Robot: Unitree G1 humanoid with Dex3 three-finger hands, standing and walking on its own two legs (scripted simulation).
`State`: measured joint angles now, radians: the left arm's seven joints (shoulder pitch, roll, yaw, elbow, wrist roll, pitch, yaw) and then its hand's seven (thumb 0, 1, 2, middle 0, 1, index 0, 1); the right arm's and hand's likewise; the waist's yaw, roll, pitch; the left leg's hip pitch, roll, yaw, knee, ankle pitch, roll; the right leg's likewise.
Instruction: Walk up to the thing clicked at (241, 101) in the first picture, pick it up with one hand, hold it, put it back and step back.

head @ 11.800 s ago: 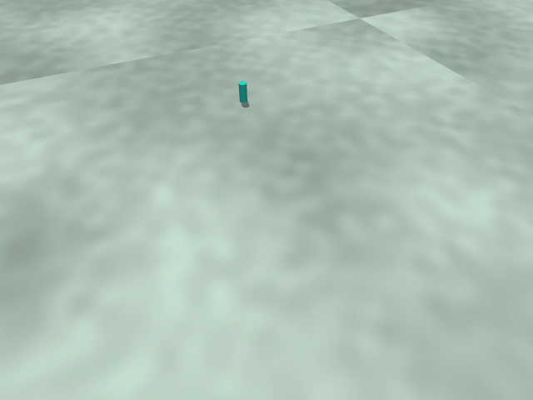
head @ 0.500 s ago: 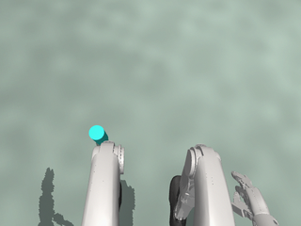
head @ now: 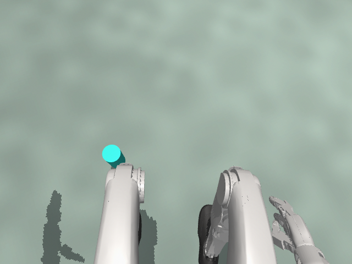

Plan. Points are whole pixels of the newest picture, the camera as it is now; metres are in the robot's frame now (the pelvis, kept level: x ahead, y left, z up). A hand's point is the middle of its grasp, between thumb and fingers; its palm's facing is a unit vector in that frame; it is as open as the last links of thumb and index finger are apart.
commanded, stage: go down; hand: left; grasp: from the side
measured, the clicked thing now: (114, 157) +0.38 +0.21 -0.33
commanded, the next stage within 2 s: none
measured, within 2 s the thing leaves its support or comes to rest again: neither
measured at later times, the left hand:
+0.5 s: hand out of the picture +0.31 +0.38 -0.01, palm faces +0.09 -0.99 -0.14, open 17.5 cm
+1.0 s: hand out of the picture +0.31 +0.38 -0.01, palm faces +0.09 -0.99 -0.12, open 17.4 cm
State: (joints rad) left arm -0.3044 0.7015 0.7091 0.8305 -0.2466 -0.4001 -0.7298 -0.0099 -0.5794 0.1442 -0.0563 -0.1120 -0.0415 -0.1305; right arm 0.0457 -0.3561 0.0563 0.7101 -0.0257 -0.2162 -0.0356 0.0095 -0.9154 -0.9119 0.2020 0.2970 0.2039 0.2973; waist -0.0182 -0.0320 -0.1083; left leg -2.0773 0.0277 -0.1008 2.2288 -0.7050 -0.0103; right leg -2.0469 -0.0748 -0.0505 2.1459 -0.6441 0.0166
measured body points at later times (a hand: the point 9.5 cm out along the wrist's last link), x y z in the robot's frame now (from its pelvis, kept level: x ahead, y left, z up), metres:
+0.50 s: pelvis +0.00 +0.00 +0.00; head +0.20 +0.05 +0.40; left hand +0.30 +0.44 +0.00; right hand +0.19 -0.27 -0.11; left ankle +0.08 +0.13 -0.36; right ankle +0.11 -0.13 -0.36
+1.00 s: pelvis +0.00 +0.00 -0.01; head +0.19 +0.06 +0.39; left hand +0.30 +0.44 +0.00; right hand +0.21 -0.27 -0.11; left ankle +0.08 +0.13 -0.36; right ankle +0.11 -0.13 -0.36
